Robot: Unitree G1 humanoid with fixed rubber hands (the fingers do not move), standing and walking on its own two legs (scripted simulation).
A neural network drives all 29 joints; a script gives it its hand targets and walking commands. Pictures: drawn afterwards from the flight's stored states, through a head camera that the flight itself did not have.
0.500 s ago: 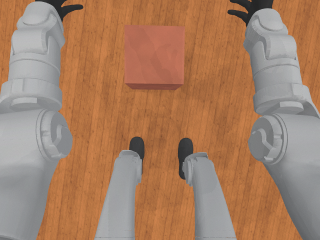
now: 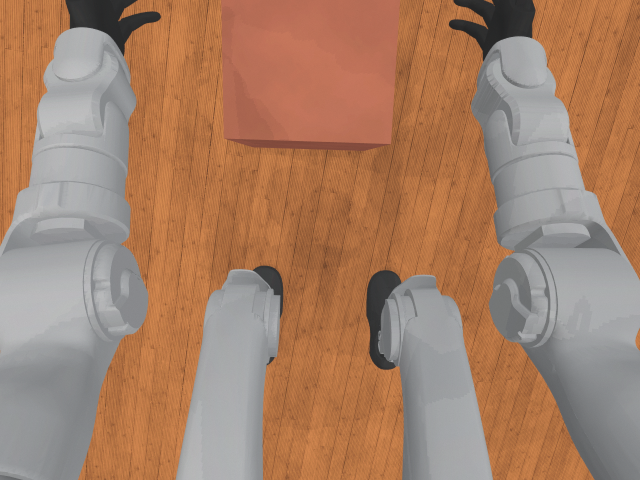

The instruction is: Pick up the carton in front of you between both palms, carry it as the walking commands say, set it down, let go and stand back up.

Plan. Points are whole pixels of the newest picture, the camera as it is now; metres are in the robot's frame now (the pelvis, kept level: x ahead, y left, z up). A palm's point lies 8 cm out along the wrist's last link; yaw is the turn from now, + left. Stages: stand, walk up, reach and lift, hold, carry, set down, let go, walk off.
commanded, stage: reach and lift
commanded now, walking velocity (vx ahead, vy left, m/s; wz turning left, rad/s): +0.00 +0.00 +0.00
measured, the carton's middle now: (310, 78) +0.54 +0.05 -0.39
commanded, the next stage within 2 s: none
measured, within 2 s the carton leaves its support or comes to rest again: leaves its support in 1.36 s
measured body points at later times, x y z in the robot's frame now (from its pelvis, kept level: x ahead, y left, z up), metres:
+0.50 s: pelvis -0.04 +0.00 -0.14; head +0.35 +0.02 +0.06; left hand +0.54 +0.22 -0.33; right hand +0.55 -0.14 -0.33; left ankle +0.07 +0.12 -0.48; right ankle +0.07 -0.13 -0.48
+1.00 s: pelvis -0.04 +0.00 -0.14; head +0.35 +0.02 +0.07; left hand +0.55 +0.20 -0.32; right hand +0.56 -0.11 -0.32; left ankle +0.07 +0.12 -0.48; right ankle +0.07 -0.13 -0.48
